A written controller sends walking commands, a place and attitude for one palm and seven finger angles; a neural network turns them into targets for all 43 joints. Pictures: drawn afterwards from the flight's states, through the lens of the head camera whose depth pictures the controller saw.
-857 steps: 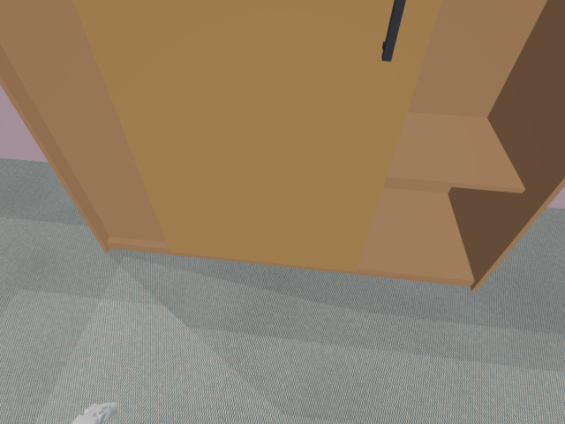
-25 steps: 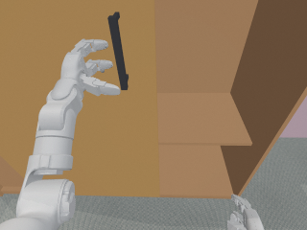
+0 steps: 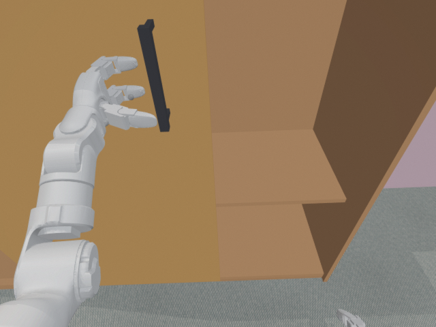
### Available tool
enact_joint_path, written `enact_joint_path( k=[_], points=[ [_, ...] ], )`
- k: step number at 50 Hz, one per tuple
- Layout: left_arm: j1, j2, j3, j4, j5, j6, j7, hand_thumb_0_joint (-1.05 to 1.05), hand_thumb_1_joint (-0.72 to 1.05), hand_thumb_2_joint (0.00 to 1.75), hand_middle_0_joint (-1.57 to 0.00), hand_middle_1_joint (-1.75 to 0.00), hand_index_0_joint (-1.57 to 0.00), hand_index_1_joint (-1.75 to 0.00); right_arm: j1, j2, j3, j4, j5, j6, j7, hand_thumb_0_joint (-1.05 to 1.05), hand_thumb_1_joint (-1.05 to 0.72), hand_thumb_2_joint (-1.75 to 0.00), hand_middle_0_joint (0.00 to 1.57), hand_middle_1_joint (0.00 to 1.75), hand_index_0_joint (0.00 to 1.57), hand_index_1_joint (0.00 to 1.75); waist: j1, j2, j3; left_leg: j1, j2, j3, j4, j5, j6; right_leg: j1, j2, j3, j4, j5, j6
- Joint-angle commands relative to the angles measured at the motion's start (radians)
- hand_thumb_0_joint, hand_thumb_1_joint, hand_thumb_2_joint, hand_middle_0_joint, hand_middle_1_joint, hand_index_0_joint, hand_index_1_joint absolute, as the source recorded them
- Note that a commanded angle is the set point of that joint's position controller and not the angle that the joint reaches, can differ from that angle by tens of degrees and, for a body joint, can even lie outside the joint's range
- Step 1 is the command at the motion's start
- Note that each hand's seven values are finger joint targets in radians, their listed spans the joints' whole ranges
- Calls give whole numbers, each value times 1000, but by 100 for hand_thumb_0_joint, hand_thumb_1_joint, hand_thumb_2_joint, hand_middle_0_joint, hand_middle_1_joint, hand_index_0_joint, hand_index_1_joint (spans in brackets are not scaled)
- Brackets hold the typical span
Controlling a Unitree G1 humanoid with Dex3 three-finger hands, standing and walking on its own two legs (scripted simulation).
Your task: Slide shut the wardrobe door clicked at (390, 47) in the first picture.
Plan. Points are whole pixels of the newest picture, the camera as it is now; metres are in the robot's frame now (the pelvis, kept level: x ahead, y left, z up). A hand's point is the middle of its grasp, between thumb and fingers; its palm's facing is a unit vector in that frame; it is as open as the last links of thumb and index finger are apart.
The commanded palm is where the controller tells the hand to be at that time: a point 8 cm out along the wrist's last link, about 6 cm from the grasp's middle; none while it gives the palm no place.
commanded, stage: move the hooked fingers beside the handle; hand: left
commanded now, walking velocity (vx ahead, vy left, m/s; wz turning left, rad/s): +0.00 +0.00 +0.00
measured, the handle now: (157, 79) +0.48 +0.12 +0.26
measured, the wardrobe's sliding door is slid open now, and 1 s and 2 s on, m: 0.47 0.47 0.47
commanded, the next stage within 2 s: feel for the door with the fingertips in 0.06 s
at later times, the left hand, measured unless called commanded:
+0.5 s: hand (144, 99) +0.40 +0.13 +0.26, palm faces +0.07 -1.00 +0.00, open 14.0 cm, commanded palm +0.38 +0.18 +0.26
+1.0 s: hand (147, 91) +0.43 +0.13 +0.26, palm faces +0.07 -1.00 +0.00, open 14.0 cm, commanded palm +0.41 +0.18 +0.26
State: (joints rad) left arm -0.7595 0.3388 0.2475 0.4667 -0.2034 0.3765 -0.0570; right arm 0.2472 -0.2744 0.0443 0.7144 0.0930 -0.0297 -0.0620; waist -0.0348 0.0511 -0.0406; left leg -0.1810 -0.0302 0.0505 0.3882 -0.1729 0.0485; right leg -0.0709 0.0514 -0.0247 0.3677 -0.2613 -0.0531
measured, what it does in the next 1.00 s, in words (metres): stands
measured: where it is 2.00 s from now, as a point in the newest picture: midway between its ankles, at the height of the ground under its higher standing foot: outside the picture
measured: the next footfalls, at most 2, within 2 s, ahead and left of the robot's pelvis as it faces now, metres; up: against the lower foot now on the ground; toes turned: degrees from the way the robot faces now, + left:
none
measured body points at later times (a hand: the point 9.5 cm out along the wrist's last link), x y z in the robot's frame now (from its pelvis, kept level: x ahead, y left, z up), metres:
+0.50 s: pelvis -0.01 +0.00 +0.00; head -0.03 -0.03 +0.45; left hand +0.39 +0.18 +0.26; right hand +0.18 -0.23 -0.09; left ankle +0.03 +0.09 -0.74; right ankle -0.04 -0.08 -0.74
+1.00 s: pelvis +0.00 -0.01 +0.00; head -0.02 -0.03 +0.45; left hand +0.42 +0.19 +0.26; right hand +0.12 -0.27 -0.11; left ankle +0.03 +0.09 -0.74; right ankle -0.04 -0.08 -0.74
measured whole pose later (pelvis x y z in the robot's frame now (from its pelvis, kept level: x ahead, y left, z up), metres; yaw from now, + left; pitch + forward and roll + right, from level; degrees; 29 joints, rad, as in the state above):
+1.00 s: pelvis +0.00 -0.01 +0.00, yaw +0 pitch -2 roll +0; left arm -0.83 0.30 0.22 0.51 -0.19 0.36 0.00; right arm 0.24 -0.28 0.03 0.72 0.08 -0.03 -0.06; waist -0.04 0.05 -0.02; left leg -0.18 -0.02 0.04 0.38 -0.17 0.04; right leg -0.07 0.06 -0.03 0.35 -0.26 -0.06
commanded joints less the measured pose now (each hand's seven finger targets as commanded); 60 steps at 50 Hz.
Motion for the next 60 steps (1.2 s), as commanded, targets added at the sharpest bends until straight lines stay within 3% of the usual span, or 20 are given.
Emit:
enact_joint_path(
  k=[1, 3, 7, 10, 14, 15, 17, 20, 23, 26, 29, 31, 32, 35, 41, 43, 50, 53, 56, 60],
  points=[
    [-431, 257, 75, -265, 2, -49, 7, 0, -50, 30, -30, -120, -30, -120, -149, -123, -46, -189, -4, -45, -4, 0, -90, -90, 20, 30, 20, 30, 36, -40, -235, 189, 33, -73, -12, 204, 14, -53, -46, 35, -59, 319, 22],
    [-484, 273, 80, -374, -6, -102, 0, 0, -50, 30, -30, -120, -30, -120, -154, -118, -49, -198, -8, -54, -5, 0, -90, -90, 20, 30, 20, 30, 32, -26, -281, 233, 37, -80, -1, 243, 16, -35, -46, 35, -58, 339, 18],
    [-532, 202, 32, -515, -22, -157, -21, 0, -50, 30, -30, -120, -30, -120, -170, -110, -50, -203, -10, -84, -3, 0, -90, -90, 20, 30, 20, 30, 15, 46, -370, 372, 43, -103, 19, 334, 6, -71, -36, 28, -35, 374, 14],
    [-452, 89, -52, -383, -33, -91, -29, 0, -50, 30, -30, -120, -30, -120, -174, -108, -47, -174, 0, -84, 0, 0, -90, -90, 20, 30, 20, 30, 1, 17, -256, 326, 47, -108, 12, 253, 1, -139, -30, 17, -53, 299, 17],
    [-385, 55, -63, -205, -35, 38, -2, 0, -50, 30, -30, -120, -30, -120, -179, -120, -42, -147, 7, -64, -2, 0, -90, -90, 20, 30, 20, 30, 7, -103, -130, 202, 37, -99, -11, 120, 7, -170, -35, 17, -79, 215, 27],
    [-408, 87, -40, -167, -31, 57, 13, 0, -50, 30, -30, -120, -30, -120, -177, -123, -40, -138, 7, -59, -3, 0, -90, -90, 20, 30, 20, 30, 7, -131, -109, 177, 36, -100, -14, 95, 7, -176, -37, 19, -84, 193, 29],
    [-496, 70, -55, -215, -26, 53, 39, 0, -50, 30, -30, -120, -30, -120, -192, -116, -37, -147, 3, -57, -2, 0, -90, -90, 20, 30, 20, 30, 4, -117, -137, 185, 33, -97, -13, 97, 10, -169, -42, 27, -80, 190, 30],
    [-602, 124, -4, -327, -19, -22, 82, 0, -50, 30, -30, -120, -30, -120, -200, -100, -35, -159, -13, -59, 2, 0, -90, -90, 20, 30, 20, 30, 19, -84, -260, 236, 29, -98, -6, 164, 9, -101, -46, 36, -61, 245, 22],
    [-610, 105, -31, -390, -2, -102, 91, 0, -50, 30, -30, -120, -30, -120, -193, -89, -35, -160, -22, -60, 7, 0, -90, -90, 20, 30, 20, 30, 19, -43, -333, 281, 33, -91, 6, 243, 9, -53, -49, 40, -42, 321, 20],
    [-560, 55, -60, -312, 2, -90, 80, 0, -50, 30, -30, -120, -30, -120, -189, -87, -36, -157, -16, -55, 10, 0, -90, -90, 20, 30, 20, 30, 12, -48, -292, 271, 31, -85, 5, 222, 9, -74, -43, 38, -49, 321, 24],
    [-533, 90, -33, -237, 3, -52, 69, 0, -50, 30, -30, -120, -30, -120, -182, -100, -36, -153, -11, -42, 4, 0, -90, -90, 20, 30, 20, 30, 13, -91, -231, 216, 28, -77, -7, 174, 14, -75, -45, 40, -70, 305, 29],
    [-570, 115, -26, -220, 5, -40, 63, 0, -50, 30, -30, -120, -30, -120, -183, -102, -36, -150, -7, -40, -1, 0, -90, -90, 20, 30, 20, 30, 9, -66, -212, 203, 25, -75, -7, 152, 14, -85, -48, 44, -76, 288, 29],
    [-605, 80, -58, -238, 3, -43, 60, 0, -50, 30, -30, -120, -30, -120, -177, -100, -34, -149, -10, -43, -1, 0, -90, -90, 20, 30, 20, 30, 1, -47, -225, 219, 25, -81, -7, 165, 13, -90, -47, 39, -70, 291, 26],
    [-587, 138, 5, -227, -8, -57, 65, 0, -50, 30, -30, -120, -30, -120, -166, -105, -39, -147, -14, -46, -2, 0, -90, -90, 20, 30, 20, 30, 15, -73, -252, 210, 25, -83, -6, 182, 15, -58, -46, 42, -69, 311, 26],
    [-589, 133, 0, -207, -1, -87, 60, 0, -50, 30, -30, -120, -30, -120, -139, -109, -48, -142, -14, -54, 0, 0, -90, -90, 20, 30, 20, 30, 12, -85, -268, 217, 26, -75, -4, 213, 19, -51, -45, 40, -59, 350, 28],
    [-545, 179, 34, -175, 4, -85, 62, 0, -50, 30, -30, -120, -30, -120, -131, -116, -50, -138, -16, -47, 2, 0, -90, -90, 20, 30, 20, 30, 27, -88, -264, 187, 25, -72, -6, 202, 18, -27, -49, 41, -63, 342, 28],
    [-625, 157, 2, -200, 11, -93, 50, 0, -50, 30, -30, -120, -30, -120, -117, -118, -57, -144, -11, -53, 4, 0, -90, -90, 20, 30, 20, 30, 3, -42, -276, 222, 26, -68, 5, 229, 20, -54, -44, 43, -59, 370, 27],
    [-594, 185, 32, -176, 3, -100, 44, 0, -50, 30, -30, -120, -30, -120, -110, -121, -59, -139, -15, -52, 3, 0, -90, -90, 20, 30, 20, 30, 12, -62, -274, 212, 25, -66, 9, 241, 20, -37, -45, 42, -59, 387, 27],
    [-639, 203, 44, -146, 5, -103, 40, 0, -50, 30, -30, -120, -30, -120, -100, -124, -61, -131, -12, -56, -1, 0, -90, -90, 20, 30, 20, 30, -3, -94, -264, 199, 26, -63, 10, 215, 23, -58, -44, 48, -60, 380, 35],
    [-684, 166, -1, -110, 16, -113, 40, 0, -50, 30, -30, -120, -30, -120, -91, -121, -58, -123, -12, -60, 2, 0, -90, -90, 20, 30, 20, 30, -15, -56, -250, 204, 26, -67, 13, 197, 22, -95, -45, 47, -61, 343, 32]
  ],
)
